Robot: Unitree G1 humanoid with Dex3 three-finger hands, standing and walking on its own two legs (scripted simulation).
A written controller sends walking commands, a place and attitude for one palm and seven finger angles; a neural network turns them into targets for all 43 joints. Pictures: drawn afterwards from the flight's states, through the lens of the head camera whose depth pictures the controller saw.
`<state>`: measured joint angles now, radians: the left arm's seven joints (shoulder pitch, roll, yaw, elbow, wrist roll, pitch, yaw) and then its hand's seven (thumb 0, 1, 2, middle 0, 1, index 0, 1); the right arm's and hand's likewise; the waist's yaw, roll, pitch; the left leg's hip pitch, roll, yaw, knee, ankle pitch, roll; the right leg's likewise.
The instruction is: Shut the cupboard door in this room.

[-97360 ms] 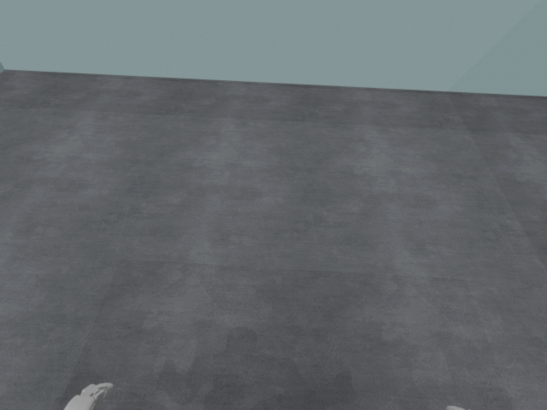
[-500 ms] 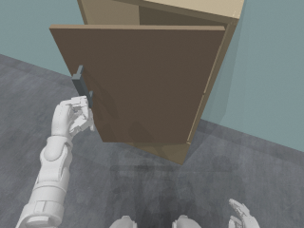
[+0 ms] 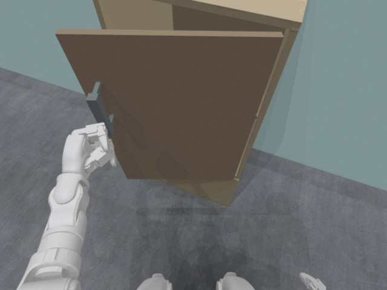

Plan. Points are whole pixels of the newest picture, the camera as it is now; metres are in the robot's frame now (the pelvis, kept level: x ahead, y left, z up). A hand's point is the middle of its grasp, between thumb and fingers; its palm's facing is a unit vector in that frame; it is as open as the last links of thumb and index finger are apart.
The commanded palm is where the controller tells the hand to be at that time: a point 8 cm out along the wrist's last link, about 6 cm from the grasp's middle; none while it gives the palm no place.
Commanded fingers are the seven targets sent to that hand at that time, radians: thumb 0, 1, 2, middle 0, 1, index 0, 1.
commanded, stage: push the door shut along its arc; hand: left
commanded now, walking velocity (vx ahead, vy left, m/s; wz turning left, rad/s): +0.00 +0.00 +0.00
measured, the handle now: (103, 110) +0.50 +0.22 +0.06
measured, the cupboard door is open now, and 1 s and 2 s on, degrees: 22 10 0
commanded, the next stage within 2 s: pull the fist back off the door in 1.98 s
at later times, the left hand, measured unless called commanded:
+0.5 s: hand (112, 128) +0.43 +0.18 +0.06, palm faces -0.09 -1.00 -0.03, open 3.1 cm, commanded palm +0.42 +0.23 +0.06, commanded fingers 0.00 0.90 0.90 -1.30 -1.50 -1.30 -1.50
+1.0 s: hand (126, 110) +0.49 +0.16 +0.06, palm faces -0.21 -0.98 -0.03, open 3.1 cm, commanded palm +0.49 +0.20 +0.06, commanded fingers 0.00 0.90 0.90 -1.30 -1.50 -1.30 -1.50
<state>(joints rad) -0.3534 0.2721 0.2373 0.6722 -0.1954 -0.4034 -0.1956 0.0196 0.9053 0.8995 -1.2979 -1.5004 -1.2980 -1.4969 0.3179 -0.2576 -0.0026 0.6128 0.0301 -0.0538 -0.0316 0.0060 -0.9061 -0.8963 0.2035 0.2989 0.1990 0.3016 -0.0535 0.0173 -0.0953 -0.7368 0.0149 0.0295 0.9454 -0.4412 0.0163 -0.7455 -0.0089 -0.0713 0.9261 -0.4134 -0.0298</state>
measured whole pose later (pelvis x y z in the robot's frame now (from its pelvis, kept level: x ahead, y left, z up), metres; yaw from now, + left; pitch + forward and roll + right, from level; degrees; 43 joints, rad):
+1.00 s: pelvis -0.01 +0.02 -0.03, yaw -1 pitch +21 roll -3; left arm -0.96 0.50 0.28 1.20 -0.12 -0.37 -0.39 0.02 0.91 0.90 -1.30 -1.50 -1.30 -1.50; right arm 0.37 -0.27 0.03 0.65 0.01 -0.03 -0.03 0.00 -0.91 -0.90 0.20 0.30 0.20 0.30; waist -0.17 0.02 -0.10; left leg -0.99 0.02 0.01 1.10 -0.47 0.04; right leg -0.97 -0.01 -0.09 1.03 -0.42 -0.01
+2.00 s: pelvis -0.01 +0.01 -0.06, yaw -2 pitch +29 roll -5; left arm -1.41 0.68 0.23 1.37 -0.03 -0.20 -0.50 0.01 0.90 0.98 -1.30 -1.50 -1.30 -1.50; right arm 0.40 -0.27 0.05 0.68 -0.02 -0.07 -0.03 0.00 -0.91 -0.90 0.21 0.30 0.20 0.30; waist -0.29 0.04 -0.09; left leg -1.24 0.05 -0.02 1.24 -0.52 0.02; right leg -1.20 0.02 -0.12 1.14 -0.45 -0.03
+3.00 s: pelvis +0.02 +0.00 -0.01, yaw -1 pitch +22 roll -1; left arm -0.85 0.22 0.26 1.07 -0.01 -0.44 0.10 0.02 0.90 0.90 -1.30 -1.50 -1.30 -1.50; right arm 0.41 -0.25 -0.02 0.62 -0.05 0.02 0.08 0.00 -0.91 -0.90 0.20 0.30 0.20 0.30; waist -0.16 0.05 -0.14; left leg -0.90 0.03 0.03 1.01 -0.49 0.02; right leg -0.91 0.01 -0.06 0.97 -0.44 -0.03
